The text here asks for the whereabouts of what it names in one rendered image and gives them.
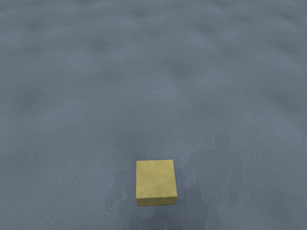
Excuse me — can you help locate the carton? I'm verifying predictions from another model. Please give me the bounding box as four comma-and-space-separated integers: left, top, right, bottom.
136, 159, 177, 207

